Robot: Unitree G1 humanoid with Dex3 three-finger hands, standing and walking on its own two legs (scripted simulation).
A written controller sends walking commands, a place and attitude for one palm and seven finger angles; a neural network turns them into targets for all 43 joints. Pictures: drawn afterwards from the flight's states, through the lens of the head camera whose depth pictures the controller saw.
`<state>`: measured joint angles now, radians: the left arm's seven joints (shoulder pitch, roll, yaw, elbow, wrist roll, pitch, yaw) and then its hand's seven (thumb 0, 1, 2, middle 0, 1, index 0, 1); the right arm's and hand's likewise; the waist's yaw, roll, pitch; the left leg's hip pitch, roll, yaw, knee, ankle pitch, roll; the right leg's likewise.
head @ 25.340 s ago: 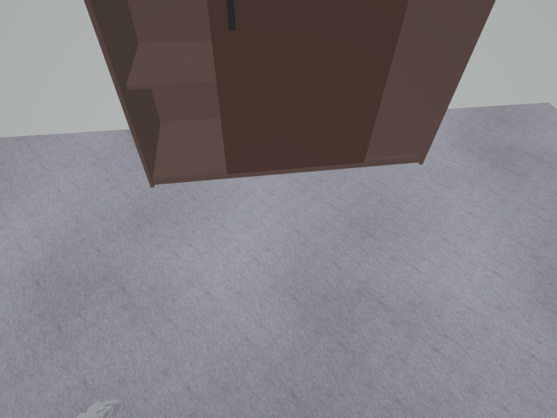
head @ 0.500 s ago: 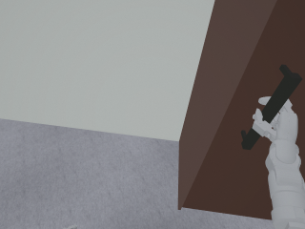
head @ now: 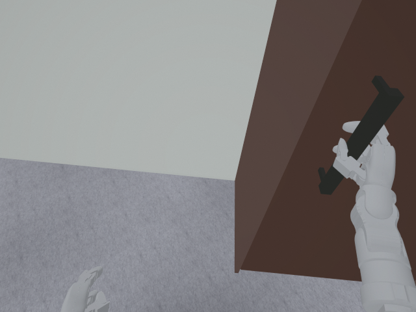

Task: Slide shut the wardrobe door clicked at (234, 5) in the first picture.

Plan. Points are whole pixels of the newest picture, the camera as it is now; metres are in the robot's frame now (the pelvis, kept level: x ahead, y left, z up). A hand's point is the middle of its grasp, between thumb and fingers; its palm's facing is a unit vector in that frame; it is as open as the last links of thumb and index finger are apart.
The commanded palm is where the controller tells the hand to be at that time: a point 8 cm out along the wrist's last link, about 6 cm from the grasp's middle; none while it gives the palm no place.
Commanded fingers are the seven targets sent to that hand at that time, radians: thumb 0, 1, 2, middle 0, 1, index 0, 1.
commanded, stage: stop walking and hold the door there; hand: right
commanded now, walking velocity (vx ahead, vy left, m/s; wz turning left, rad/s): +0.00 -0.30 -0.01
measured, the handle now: (348, 142) +0.42 -0.24 +0.14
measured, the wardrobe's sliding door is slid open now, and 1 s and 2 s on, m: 0.00 0.00 0.00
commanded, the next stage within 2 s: loosen the grip on the handle in 1.36 s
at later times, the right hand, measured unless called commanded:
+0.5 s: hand (343, 160) +0.37 -0.22 +0.14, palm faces +0.21 +0.97 -0.14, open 5.9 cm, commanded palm +0.34 -0.25 +0.13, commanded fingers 0.00 -0.90 -0.90 0.45 1.40 0.45 1.40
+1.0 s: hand (342, 160) +0.37 -0.22 +0.14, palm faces +0.25 +0.95 -0.17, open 6.0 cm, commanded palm +0.34 -0.26 +0.13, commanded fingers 0.00 -0.90 -0.90 0.45 1.40 0.45 1.40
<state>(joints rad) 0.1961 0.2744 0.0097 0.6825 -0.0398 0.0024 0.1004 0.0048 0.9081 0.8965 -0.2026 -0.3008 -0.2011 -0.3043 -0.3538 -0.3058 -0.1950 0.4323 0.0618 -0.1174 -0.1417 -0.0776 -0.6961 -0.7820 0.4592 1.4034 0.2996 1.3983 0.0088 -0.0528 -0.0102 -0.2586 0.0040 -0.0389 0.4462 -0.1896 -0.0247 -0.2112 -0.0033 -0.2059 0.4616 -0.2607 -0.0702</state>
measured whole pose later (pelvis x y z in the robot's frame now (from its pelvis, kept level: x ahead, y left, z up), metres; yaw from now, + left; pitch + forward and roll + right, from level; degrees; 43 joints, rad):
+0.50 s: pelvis -0.02 -0.05 +0.00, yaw +3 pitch -3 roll +0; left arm 0.21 0.17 -0.07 0.71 -0.01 -0.01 0.07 0.01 0.91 0.90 -0.20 -0.30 -0.20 -0.30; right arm -0.40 -0.25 -0.11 0.39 0.07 -0.08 -0.15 -0.05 -0.72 -0.75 0.46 1.40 0.29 1.40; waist -0.02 -0.03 0.07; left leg -0.28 0.04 0.06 0.65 -0.32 0.01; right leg -0.11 0.07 -0.28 0.35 -0.21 -0.13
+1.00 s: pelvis -0.02 -0.03 +0.00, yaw +4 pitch -2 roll +0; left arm 0.21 0.26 -0.02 0.68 -0.03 -0.01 0.10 0.01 0.91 0.90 -0.20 -0.30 -0.20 -0.30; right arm -0.36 -0.31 -0.19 0.44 0.07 -0.11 -0.14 -0.06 -0.70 -0.79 0.46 1.40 0.28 1.40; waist 0.01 -0.02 0.00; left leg -0.24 -0.01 0.04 0.47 -0.20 0.02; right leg -0.16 0.03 -0.28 0.39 -0.23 -0.10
